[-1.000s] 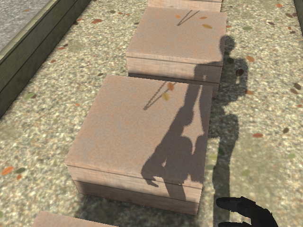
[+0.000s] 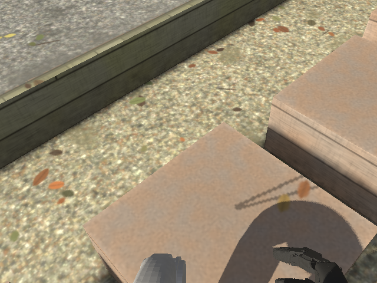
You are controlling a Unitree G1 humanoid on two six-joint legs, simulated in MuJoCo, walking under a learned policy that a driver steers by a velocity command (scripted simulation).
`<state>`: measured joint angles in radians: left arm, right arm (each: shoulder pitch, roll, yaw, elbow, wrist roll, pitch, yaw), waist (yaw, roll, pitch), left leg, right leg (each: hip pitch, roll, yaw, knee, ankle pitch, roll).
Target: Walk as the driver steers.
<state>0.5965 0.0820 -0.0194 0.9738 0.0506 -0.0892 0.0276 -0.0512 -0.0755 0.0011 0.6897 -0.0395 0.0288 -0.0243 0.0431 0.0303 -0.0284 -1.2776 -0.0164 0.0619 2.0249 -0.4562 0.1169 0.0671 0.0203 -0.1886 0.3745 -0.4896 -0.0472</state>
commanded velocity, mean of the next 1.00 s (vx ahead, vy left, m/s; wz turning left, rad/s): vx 0.22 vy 0.00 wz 0.08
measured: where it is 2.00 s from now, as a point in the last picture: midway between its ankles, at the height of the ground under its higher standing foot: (229, 218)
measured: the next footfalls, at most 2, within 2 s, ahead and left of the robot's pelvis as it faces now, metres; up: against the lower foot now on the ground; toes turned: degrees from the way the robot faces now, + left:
left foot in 0.14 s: +0.23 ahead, +0.09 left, +0.30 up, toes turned +14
right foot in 0.48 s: +0.56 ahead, -0.10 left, +0.30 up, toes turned +16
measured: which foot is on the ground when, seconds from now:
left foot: up 0.00-0.12, down 0.14-0.46, up 0.48-1.00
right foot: down 0.00-0.20, up 0.22-0.46, down 0.48-1.00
